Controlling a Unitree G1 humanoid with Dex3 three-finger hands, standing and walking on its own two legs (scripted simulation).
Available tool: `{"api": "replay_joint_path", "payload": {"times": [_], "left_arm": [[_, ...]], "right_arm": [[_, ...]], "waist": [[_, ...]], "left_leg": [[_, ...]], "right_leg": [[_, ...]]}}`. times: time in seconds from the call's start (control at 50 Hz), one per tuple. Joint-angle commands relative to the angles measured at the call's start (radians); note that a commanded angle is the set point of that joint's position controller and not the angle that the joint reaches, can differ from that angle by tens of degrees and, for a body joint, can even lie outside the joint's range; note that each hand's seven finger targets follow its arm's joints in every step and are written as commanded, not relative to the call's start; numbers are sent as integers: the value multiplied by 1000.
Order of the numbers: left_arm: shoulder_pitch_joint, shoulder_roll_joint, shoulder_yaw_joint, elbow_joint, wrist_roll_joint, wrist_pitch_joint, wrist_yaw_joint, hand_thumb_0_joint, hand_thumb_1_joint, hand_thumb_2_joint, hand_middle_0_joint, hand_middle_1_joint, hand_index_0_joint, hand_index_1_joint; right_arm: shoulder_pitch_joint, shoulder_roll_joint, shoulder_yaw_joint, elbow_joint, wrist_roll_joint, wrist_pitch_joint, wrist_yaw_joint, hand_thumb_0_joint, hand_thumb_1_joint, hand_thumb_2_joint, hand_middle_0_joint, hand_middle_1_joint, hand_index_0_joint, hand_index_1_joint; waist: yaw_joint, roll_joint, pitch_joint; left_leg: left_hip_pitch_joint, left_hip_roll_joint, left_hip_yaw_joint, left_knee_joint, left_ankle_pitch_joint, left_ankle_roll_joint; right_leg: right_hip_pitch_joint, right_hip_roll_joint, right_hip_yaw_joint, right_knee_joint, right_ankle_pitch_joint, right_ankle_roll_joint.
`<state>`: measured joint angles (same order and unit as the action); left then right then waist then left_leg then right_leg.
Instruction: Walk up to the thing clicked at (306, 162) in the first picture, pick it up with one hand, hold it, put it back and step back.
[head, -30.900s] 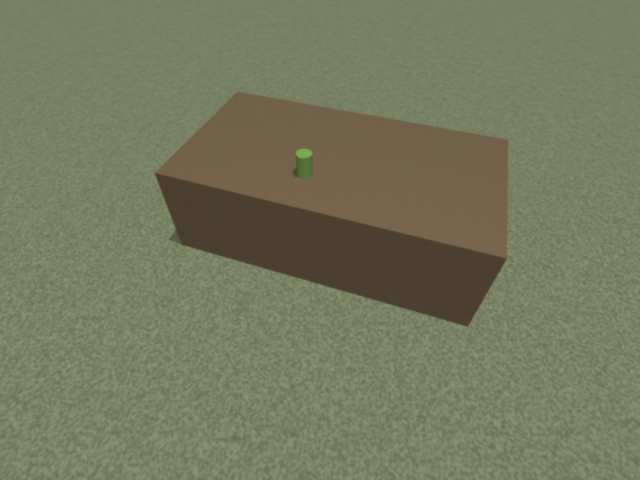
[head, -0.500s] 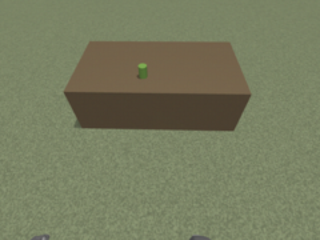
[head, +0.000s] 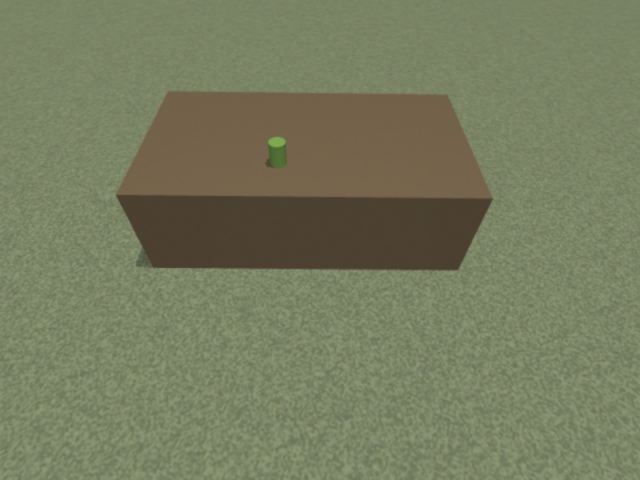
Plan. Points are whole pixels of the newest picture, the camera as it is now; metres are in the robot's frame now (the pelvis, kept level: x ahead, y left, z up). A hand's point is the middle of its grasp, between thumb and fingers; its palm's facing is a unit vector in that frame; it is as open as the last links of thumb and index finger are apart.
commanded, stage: step back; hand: left
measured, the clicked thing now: (277, 152) +1.13 +0.17 -0.33
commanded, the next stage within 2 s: stand in 0.34 s
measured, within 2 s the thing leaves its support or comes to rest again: neither
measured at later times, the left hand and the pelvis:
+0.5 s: hand out of the picture +0.13 +0.25 -0.13, palm faces -0.04 -0.94 -0.35, open 7.4 cm; pelvis +0.02 +0.00 +0.02, yaw -1 degrees
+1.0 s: hand out of the picture +0.08 +0.24 -0.13, palm faces -0.05 -0.94 -0.35, open 7.4 cm; pelvis +0.01 -0.01 +0.02, yaw -1 degrees
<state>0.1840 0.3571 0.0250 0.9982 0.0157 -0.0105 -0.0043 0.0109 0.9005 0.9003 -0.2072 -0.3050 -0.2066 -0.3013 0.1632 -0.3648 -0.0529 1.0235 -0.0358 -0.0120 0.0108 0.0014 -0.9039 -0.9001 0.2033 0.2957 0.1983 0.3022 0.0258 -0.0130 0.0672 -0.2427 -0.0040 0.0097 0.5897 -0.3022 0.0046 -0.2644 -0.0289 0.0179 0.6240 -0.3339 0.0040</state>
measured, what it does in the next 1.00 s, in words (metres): stands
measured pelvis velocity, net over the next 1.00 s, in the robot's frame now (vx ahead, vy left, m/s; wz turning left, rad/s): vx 0.01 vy -0.01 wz -0.02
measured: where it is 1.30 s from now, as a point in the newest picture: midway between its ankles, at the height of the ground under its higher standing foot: outside the picture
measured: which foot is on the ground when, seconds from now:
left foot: down 0.00-1.00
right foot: down 0.00-1.00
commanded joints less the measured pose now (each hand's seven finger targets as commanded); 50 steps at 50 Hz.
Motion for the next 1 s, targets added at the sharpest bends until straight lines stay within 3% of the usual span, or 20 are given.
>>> {"api": "replay_joint_path", "payload": {"times": [0.0,0.04,0.08,0.18,0.3,0.32,0.4,0.52,0.58,0.76,0.94,0.98], "left_arm": [[-62,200,42,-51,-5,-33,13,0,900,900,-200,-300,-200,-300],[-48,227,46,-28,-9,-41,15,0,900,900,-200,-300,-200,-300],[-78,236,49,-27,-10,-40,19,0,900,900,-200,-300,-200,-300],[-104,222,40,-11,-7,-32,23,0,900,900,-200,-300,-200,-300],[-138,224,37,5,-2,-31,22,0,900,900,-200,-300,-200,-300],[-137,192,19,23,-16,-30,19,0,900,900,-200,-300,-200,-300],[-158,200,19,33,-14,-32,21,0,900,900,-200,-300,-200,-300],[-168,205,19,54,-12,-29,17,0,900,900,-200,-300,-200,-300],[-167,204,20,59,-10,-30,16,0,900,900,-200,-300,-200,-300],[-152,210,16,77,-9,-28,13,0,900,900,-200,-300,-200,-300],[-128,207,13,79,-9,-31,12,0,900,900,-200,-300,-200,-300],[-132,213,14,78,-11,-30,13,0,900,900,-200,-300,-200,-300]], "right_arm": [[-105,-231,-35,-64,7,-29,-13,0,-900,-900,200,300,200,300],[-110,-214,-32,-56,12,-28,-18,0,-900,-900,200,300,200,300],[-86,-200,-28,-38,18,-26,-23,0,-900,-900,200,300,200,300],[-125,-198,-32,-22,22,-20,-24,0,-900,-900,200,300,200,300],[-162,-181,-31,-5,20,-15,-21,0,-900,-900,200,300,200,300],[-149,-187,-21,-2,33,-17,-17,0,-900,-900,200,300,200,300],[-155,-190,-17,13,31,-21,-15,0,-900,-900,200,300,200,300],[-170,-187,-10,27,30,-20,-13,0,-900,-900,200,300,200,300],[-164,-188,-7,32,30,-25,-14,0,-900,-900,200,300,200,300],[-146,-183,0,50,28,-16,-9,0,-900,-900,200,300,200,300],[-124,-194,2,55,26,-18,-9,0,-900,-900,200,300,200,300],[-110,-189,5,59,26,-16,-10,0,-900,-900,200,300,200,300]], "waist": [[13,106,-59],[5,117,-92],[-12,74,-125],[-9,44,-145],[-15,-4,-124],[-30,-10,-134],[-31,2,-145],[-30,19,-107],[-29,29,-129],[-33,3,-65],[-32,3,-98],[-35,-5,-79]], "left_leg": [[-4,208,-203,-214,194,97],[2,143,-120,-156,319,43],[45,122,-89,-141,396,28],[103,138,-83,-156,388,41],[95,125,-65,-187,317,31],[149,128,-91,-223,353,29],[198,138,-85,-246,447,22],[177,132,-78,-305,313,10],[187,138,-77,-310,365,8],[173,124,-81,-333,161,3],[187,133,-82,-316,202,11],[171,131,-82,-321,182,8]], "right_leg": [[66,-12,40,-120,92,-30],[131,-48,72,-139,311,-37],[156,-68,81,-125,419,-45],[143,-66,67,-151,408,-39],[163,-79,90,-201,412,-35],[154,-90,95,-231,444,-30],[192,-91,80,-256,490,-19],[187,-90,88,-315,368,-14],[214,-95,83,-304,411,-18],[127,-92,103,-375,220,-17],[135,-95,103,-364,286,-18],[125,-93,106,-367,260,-19]]}}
